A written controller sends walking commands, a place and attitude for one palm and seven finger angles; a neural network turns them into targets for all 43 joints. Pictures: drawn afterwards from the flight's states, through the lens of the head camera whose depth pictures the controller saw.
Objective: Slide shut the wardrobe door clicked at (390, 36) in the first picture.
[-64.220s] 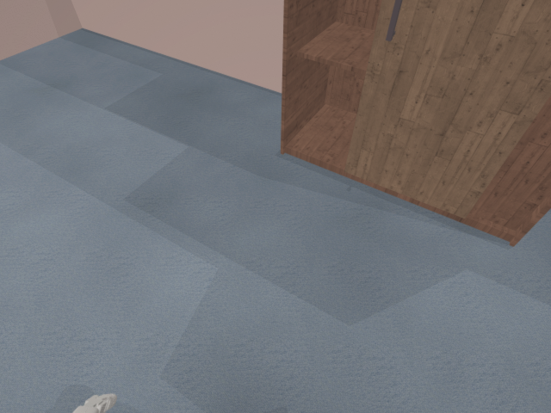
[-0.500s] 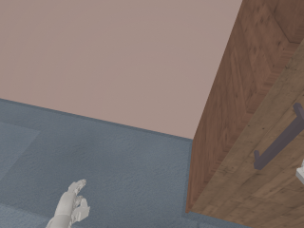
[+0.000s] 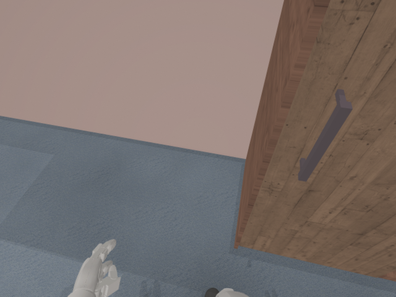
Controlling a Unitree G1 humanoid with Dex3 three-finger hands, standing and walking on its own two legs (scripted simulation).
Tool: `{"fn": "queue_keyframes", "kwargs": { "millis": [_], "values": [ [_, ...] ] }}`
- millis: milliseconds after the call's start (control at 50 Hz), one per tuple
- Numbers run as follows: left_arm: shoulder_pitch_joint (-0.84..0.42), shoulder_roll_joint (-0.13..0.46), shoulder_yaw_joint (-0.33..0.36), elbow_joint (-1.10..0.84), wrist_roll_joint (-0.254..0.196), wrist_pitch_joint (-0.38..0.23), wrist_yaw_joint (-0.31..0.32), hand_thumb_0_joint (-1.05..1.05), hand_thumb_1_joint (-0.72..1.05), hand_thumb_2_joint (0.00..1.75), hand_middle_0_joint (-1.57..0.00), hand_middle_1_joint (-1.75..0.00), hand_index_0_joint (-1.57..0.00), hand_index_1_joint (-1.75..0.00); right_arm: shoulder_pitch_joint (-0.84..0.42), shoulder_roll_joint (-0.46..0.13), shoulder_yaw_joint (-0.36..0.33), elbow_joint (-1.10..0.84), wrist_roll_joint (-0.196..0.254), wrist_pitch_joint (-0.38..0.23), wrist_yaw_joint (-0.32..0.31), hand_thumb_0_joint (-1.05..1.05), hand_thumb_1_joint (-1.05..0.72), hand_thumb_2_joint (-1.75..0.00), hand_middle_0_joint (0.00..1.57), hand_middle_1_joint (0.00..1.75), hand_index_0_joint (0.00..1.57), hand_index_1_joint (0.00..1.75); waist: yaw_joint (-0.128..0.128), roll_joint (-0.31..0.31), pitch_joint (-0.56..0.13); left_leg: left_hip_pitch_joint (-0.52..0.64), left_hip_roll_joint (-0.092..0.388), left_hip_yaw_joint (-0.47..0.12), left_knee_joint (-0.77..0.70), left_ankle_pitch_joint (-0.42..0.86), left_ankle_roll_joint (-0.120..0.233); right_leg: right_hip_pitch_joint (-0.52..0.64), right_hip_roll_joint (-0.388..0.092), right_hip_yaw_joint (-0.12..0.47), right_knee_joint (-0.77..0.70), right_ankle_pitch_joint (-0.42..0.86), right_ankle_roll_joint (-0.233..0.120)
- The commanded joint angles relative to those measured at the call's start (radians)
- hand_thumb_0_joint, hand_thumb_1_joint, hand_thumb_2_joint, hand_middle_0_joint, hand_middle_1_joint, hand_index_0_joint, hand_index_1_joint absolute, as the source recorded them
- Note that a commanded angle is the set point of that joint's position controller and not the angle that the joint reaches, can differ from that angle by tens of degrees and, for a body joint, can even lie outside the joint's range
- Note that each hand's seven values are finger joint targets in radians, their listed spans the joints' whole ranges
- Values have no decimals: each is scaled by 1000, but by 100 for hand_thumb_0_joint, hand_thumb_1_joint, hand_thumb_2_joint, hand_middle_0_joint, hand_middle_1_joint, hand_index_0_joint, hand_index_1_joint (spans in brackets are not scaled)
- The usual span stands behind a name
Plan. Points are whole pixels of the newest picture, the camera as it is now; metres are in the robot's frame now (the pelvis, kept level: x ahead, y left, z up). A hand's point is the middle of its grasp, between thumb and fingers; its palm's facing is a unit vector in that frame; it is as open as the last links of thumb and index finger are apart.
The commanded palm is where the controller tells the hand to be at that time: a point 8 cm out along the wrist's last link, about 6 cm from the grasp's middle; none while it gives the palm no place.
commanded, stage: step back with the hand held close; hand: right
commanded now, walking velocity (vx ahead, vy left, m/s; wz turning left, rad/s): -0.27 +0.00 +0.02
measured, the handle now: (319, 140) +0.40 -0.24 +0.10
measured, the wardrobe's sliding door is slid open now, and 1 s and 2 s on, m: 0.00 0.00 0.00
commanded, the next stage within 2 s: stop stepping back and stand still in 0.44 s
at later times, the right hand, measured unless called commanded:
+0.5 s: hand out of the picture +0.12 -0.34 +0.17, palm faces +0.41 +0.84 -0.35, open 7.4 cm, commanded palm +0.04 -0.38 +0.19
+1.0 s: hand out of the picture -0.03 -0.42 +0.17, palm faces +0.46 +0.84 -0.28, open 7.4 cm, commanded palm -0.10 -0.46 +0.19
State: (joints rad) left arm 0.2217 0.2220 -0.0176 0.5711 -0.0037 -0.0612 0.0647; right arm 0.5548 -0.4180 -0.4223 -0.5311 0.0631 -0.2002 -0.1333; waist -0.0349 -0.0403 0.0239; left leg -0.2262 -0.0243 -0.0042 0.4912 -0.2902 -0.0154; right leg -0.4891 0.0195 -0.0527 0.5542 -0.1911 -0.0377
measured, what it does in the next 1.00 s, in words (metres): walks backwards: left foot, then right foot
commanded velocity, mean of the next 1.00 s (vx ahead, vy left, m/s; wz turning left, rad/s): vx -0.08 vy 0.06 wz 0.00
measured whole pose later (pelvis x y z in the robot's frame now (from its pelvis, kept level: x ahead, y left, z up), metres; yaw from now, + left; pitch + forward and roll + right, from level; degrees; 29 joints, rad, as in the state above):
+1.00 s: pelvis -0.24 -0.17 -0.01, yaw +1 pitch -1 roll +1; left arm 0.32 0.24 0.00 0.67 0.01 -0.07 0.08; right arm 0.44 -0.36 -0.38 -0.47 0.05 -0.13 -0.17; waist 0.02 0.04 -0.08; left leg -0.21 0.03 0.11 0.65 -0.42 0.01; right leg -0.32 -0.09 -0.03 0.64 -0.33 0.00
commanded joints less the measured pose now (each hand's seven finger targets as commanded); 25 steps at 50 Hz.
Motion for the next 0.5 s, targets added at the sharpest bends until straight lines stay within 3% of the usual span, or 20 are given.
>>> {"fn": "queue_keyframes", "kwargs": {
  "millis": [0, 20, 40, 60, 80, 120, 200, 220, 240, 260, 280, 300, 320, 360, 380, 400, 420, 440, 460, 480],
  "values": [
    [-81, 130, 55, -114, 2, -77, 32, 0, 90, 90, -20, -30, -20, -30, -187, -184, -81, -170, -12, -51, -34, 0, -90, -90, 20, 30, 20, 30, 57, 103, -92, -341, 151, -115, -139, 63, 99, 402, -58, 117, 40, -43, 30],
    [-103, 140, 51, -122, -1, -84, 38, 0, 90, 90, -20, -30, -20, -30, -218, -194, -87, -174, -11, -51, -31, 0, -90, -90, 20, 30, 20, 30, 47, 0, -83, -293, 68, -52, -57, -7, 53, 351, -109, 189, -112, -72, 19],
    [-131, 155, 49, -137, -3, -96, 40, 0, 90, 90, -20, -30, -20, -30, -230, -199, -100, -178, -16, -58, -29, 0, -90, -90, 20, 30, 20, 30, 28, -157, -84, -181, -30, 9, 76, -131, 6, 237, -201, 314, -335, -309, 7],
    [-163, 174, 52, -155, -3, -107, 43, 0, 90, 90, -20, -30, -20, -30, -264, -205, -120, -194, -28, -73, -29, 0, -90, -90, 20, 30, 20, 30, 9, -295, -102, 44, -101, 22, 299, -170, 1, 13, -298, 461, -535, -641, -18],
    [-131, 166, 59, -140, 12, -109, 39, 0, 90, 90, -20, -30, -20, -30, -259, -227, -170, -188, -35, -82, -32, 0, -90, -90, 20, 30, 20, 30, 0, -290, -139, 138, -122, 19, 446, -198, 20, -81, -322, 470, -591, -692, -6],
    [-119, 133, 69, -134, 18, -103, 8, 0, 90, 90, -20, -30, -20, -30, -191, -188, -130, -179, -18, -79, -19, 0, -90, -90, 20, 30, 20, 30, -19, -180, -181, 90, -122, 54, 469, -229, 53, 18, -263, 329, -544, -476, 81],
    [-124, 98, 55, -144, 6, -93, -23, 0, 90, 90, -20, -30, -20, -30, -54, -159, -96, -214, 19, -60, -12, 0, -90, -90, 20, 30, 20, 30, -16, -212, -216, 83, -87, 113, 103, -251, 70, 144, -179, 124, -445, -235, 100],
    [-117, 103, 59, -134, 9, -84, -25, 0, 90, 90, -20, -30, -20, -30, -58, -173, -104, -217, 24, -61, -13, 0, -90, -90, 20, 30, 20, 30, -14, -172, -207, 52, -44, 88, -65, -213, 81, 176, -152, 80, -341, -194, 123],
    [-96, 100, 58, -117, 6, -70, -25, 0, 90, 90, -20, -30, -20, -30, -63, -201, -115, -211, 23, -66, -15, 0, -90, -90, 20, 30, 20, 30, 0, 1, -196, -95, 98, -50, -251, -177, 123, 273, -91, 5, -65, -132, 130],
    [-84, 95, 63, -99, 5, -59, -24, 0, 90, 90, -20, -30, -20, -30, -79, -224, -129, -219, 19, -73, -23, 0, -90, -90, 20, 30, 20, 30, 5, 227, -167, -336, 356, -394, -419, -190, 212, 339, -33, 75, 318, -119, 119],
    [-123, 89, 49, -97, 27, -57, -23, 0, 90, 90, -20, -30, -20, -30, -167, -238, -131, -232, 13, -77, -32, 0, -90, -90, 20, 30, 20, 30, 2, 246, -69, -349, 461, -402, -388, 3, 290, 176, -12, 113, 531, -269, 115],
    [-107, 95, 38, -92, 31, -58, -28, 0, 90, 90, -20, -30, -20, -30, -186, -198, -100, -139, 0, -62, -26, 0, -90, -90, 20, 30, 20, 30, 10, 226, -67, -275, 420, -294, -280, 97, 252, 79, -47, 160, 579, -260, 87],
    [-110, 90, 45, -92, 6, -62, -20, 0, 90, 90, -20, -30, -20, -30, -226, -147, -40, -113, -12, -51, -18, 0, -90, -90, 20, 30, 20, 30, 37, 251, -33, -183, 336, -214, -202, 294, 209, 37, -45, 132, 519, -244, 77],
    [-172, 102, 35, -84, 7, -64, 11, 0, 90, 90, -20, -30, -20, -30, -316, -214, -80, -118, -28, -43, -28, 0, -90, -90, 20, 30, 20, 30, 33, 189, 26, -152, 304, -149, -103, 523, 158, 86, -69, 90, 285, -242, 65],
    [-155, 97, 20, -77, 12, -65, 27, 0, 90, 90, -20, -30, -20, -30, -289, -198, -68, -128, -29, -37, -30, 0, -90, -90, 20, 30, 20, 30, 34, 103, 3, -70, 252, -102, -13, 627, 126, 103, -45, 64, 62, -172, 63],
    [-144, 105, 17, -85, 7, -69, 37, 0, 90, 90, -20, -30, -20, -30, -293, -214, -79, -181, -33, -39, -29, 0, -90, -90, 20, 30, 20, 30, 39, -22, -43, -41, 177, -54, 95, 625, 72, 193, -32, 31, -165, 88, 64],
    [-147, 135, 32, -117, 8, -74, 35, 0, 90, 90, -20, -30, -20, -30, -281, -239, -103, -271, -35, -54, -31, 0, -90, -90, 20, 30, 20, 30, 14, -251, -131, -96, 61, 10, 220, 350, 2, 293, -196, 204, -191, 538, 10],
    [-134, 119, 46, -133, 9, -88, 18, 0, 90, 90, -20, -30, -20, -30, -266, -246, -128, -316, -20, -71, -29, 0, -90, -90, 20, 30, 20, 30, -10, -328, -241, -130, 4, -21, 330, -132, 5, 392, -317, 299, -191, 779, -60],
    [-111, 112, 52, -126, 5, -109, 4, 0, 90, 90, -20, -30, -20, -30, -142, -231, -134, -231, -11, -83, -17, 0, -90, -90, 20, 30, 20, 30, -6, -220, -269, -155, -44, -41, 464, -315, 13, 403, -345, 337, -207, 697, -86],
    [-99, 113, 60, -133, 19, -120, -9, 0, 90, 90, -20, -30, -20, -30, -78, -215, -143, -280, 10, -79, -8, 0, -90, -90, 20, 30, 20, 30, 4, -217, -318, -134, -53, -61, 562, -338, 7, 341, -368, 421, -253, 504, -89]
  ]
}}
